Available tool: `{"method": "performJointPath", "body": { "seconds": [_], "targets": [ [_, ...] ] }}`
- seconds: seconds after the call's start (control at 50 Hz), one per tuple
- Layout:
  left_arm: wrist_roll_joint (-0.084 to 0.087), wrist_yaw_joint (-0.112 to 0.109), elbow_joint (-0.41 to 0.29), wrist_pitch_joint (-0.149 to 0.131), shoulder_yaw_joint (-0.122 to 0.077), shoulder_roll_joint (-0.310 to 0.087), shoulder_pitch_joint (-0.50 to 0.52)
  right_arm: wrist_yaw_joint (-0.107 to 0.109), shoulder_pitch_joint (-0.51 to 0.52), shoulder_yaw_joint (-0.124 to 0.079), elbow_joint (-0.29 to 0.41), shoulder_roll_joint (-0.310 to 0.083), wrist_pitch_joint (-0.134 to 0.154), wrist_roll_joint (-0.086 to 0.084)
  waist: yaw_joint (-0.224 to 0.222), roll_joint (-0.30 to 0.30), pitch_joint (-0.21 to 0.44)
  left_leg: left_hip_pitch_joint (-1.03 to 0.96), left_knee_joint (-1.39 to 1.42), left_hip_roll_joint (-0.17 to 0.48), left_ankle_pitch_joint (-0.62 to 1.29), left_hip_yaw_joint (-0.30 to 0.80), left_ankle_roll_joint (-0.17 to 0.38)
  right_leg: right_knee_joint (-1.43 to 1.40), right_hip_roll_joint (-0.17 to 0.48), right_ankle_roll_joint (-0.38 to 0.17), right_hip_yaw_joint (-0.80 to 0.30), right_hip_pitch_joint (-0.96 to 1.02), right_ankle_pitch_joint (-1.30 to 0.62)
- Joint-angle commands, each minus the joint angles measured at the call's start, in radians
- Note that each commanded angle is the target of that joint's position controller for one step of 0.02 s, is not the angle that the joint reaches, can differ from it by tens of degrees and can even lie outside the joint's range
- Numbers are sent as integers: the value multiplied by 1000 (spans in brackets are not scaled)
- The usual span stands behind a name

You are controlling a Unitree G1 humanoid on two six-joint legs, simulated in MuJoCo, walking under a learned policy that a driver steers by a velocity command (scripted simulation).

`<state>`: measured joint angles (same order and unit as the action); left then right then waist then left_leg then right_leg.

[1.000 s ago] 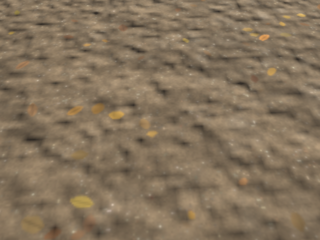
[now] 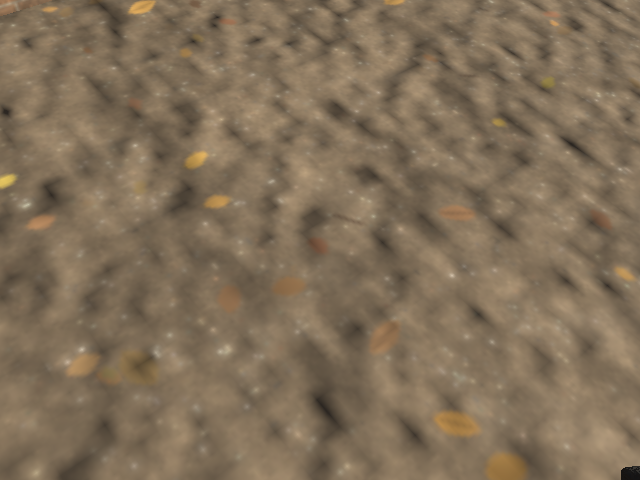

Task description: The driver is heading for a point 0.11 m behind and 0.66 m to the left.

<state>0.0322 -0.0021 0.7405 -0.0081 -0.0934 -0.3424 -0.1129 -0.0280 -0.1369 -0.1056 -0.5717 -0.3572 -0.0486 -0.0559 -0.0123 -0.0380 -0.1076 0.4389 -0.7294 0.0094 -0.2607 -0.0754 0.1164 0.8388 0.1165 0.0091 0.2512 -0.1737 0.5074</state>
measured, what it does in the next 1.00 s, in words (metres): walks ahead, turning left: right foot, then left foot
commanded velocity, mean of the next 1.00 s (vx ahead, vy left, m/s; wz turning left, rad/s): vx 0.87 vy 0.00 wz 1.00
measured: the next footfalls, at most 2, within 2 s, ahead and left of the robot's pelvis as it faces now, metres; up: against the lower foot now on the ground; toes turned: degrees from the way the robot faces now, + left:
right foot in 0.38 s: +0.38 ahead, -0.12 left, +0.00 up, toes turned +24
left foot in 0.84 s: +0.62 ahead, +0.23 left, +0.00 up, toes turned +51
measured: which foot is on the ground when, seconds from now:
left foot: down 0.00-0.38, up 0.40-0.82, down 0.84-1.00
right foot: up 0.00-0.36, down 0.38-0.84, up 0.86-1.00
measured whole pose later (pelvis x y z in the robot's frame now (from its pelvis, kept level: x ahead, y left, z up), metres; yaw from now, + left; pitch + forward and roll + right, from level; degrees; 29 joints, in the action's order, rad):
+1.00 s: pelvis +0.61 +0.22 +0.01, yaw +58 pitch +0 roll +2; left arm -0.06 0.00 0.69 -0.06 0.00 -0.23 -0.24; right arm 0.00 -0.34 -0.05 -0.81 -0.34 0.01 0.02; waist -0.03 0.02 -0.07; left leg 0.22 -0.55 -0.26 -0.30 0.00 0.22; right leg 1.32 0.14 0.06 -0.09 -0.51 0.41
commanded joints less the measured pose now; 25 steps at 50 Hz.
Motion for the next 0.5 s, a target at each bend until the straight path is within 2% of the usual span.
{"method": "performJointPath", "body": {
  "seconds": [0.02, 0.04, 0.06, 0.08, 0.1, 0.12, 0.16, 0.18, 0.24, 0.28, 0.32, 0.34, 0.36, 0.38, 0.4, 0.42, 0.44, 0.46, 0.48, 0.5],
  "targets": [
    [33, 17, -196, -80, -7, -119, 194, 0, -273, -60, 5, -217, 86, 19, 133, 226, 151, -614, 630, 335, -824, 1071, 342, 512, -134, -35, -360, -809, 87],
    [35, 29, -198, -107, -8, -124, 200, 1, -254, -40, 1, -178, 110, 24, 102, 194, 116, -563, 608, 328, -729, 996, 299, 478, -111, -54, -376, -791, 25],
    [6, 30, -166, -122, -9, -118, 156, 1, -208, -30, 7, -156, 117, 18, 56, 96, 101, -486, 562, 285, -567, 874, 247, 393, -76, -55, -380, -706, -40],
    [-128, 37, -111, -64, 10, -97, 59, 19, -138, -29, -8, -179, 80, 99, 6, 103, 85, -355, 534, 187, -324, 642, 158, 275, -10, -10, -322, -565, -139],
    [-135, 39, -99, -34, 13, -79, 28, 23, -118, -20, -2, -160, 73, 100, -5, 108, 108, -276, 522, 117, -226, 547, 138, 223, -19, 17, -291, -446, -184],
    [-120, 39, -99, -13, 21, -66, 38, 18, -131, -14, -13, -151, 75, 94, 3, 95, 115, -233, 514, 73, -170, 499, 142, 194, -31, 41, -266, -397, -216],
    [-88, 41, -110, 10, 31, -52, 74, 8, -179, -12, -33, -145, 79, 85, 26, 81, 105, -188, 520, 49, -191, 487, 161, 107, -41, 75, -252, -380, -243],
    [-77, 42, -128, 13, 35, -47, 113, 5, -202, -15, -40, -152, 78, 82, 45, 85, 87, -185, 532, 56, -218, 509, 167, 43, -46, 88, -255, -392, -258],
    [-62, 40, -162, 4, 41, -37, 198, -1, -236, -22, -53, -163, 79, 80, 94, 116, 65, -198, 519, 66, -237, 554, 162, -126, -69, 100, -273, -379, -312],
    [-50, 35, -174, -4, 37, -46, 203, -4, -221, -25, -53, -167, 85, 80, 96, 134, 74, -188, 494, 71, -242, 582, 147, -194, -82, 88, -293, -306, -334],
    [-38, 26, -162, -14, 29, -65, 125, -4, -160, -23, -42, -163, 93, 78, 45, 147, 78, -107, 464, 65, -248, 603, 117, -248, -89, 67, -300, -133, -325],
    [-36, 19, -138, -20, 21, -81, 31, -4, -122, -23, -37, -162, 95, 78, -11, 138, 87, -40, 406, 54, -244, 599, 98, -274, -95, 57, -292, 0, -306],
    [-41, 7, -90, -29, 4, -113, -140, -1, -87, -15, -34, -140, 101, 81, -102, 91, 122, 65, 254, 4, -210, 558, 69, -292, -93, 47, -287, 201, -261],
    [-69, -9, -50, -44, -24, -202, -336, -2, -59, 10, -25, -61, 116, 78, -201, -97, 207, 173, -98, -118, -143, 413, 31, -375, 39, 37, -423, 395, -53],
    [-94, -22, -49, -46, -33, -297, -409, 2, -27, 41, 38, 44, 125, 60, -184, -374, 238, 369, -408, -216, -368, 289, 1, -622, 274, 27, -853, 463, 374],
    [-95, -16, -83, -42, -32, -266, -247, 12, -127, 50, 19, 19, 111, 50, -58, -333, 207, 460, -566, -132, -213, 255, -2, -708, 350, -36, -1121, 354, 494],
    [-82, -11, -116, -36, -10, -155, -151, 10, -102, 41, -12, -38, 92, 73, -27, -149, 134, 447, -612, -58, -106, 226, -6, -667, 323, -43, -997, 262, 431],
    [-73, -7, -109, -35, 5, -101, -137, -10, -72, 36, -19, -55, 84, 93, -17, -64, 99, 412, -572, -21, -45, 207, -18, -635, 258, -41, -788, 191, 265],
    [-71, -9, -90, -39, 13, -80, -153, -32, -49, 35, -27, -55, 77, 99, -17, -50, 93, 383, -545, 14, -5, 202, -31, -631, 200, -31, -628, 168, 115],
    [-69, -12, -57, -47, 18, -64, -201, -50, -21, 39, -22, -41, 69, 103, -30, -69, 76, 392, -548, 32, 25, 190, -35, -635, 160, -19, -517, 170, 1]
  ]
}}
Velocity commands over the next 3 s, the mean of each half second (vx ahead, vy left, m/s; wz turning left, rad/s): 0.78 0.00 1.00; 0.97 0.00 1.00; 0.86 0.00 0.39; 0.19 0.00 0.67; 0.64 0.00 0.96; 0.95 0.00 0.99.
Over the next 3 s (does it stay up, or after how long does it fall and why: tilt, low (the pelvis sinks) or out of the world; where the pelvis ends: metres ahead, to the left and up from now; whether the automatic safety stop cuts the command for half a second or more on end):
stays up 0.64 1.30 0.01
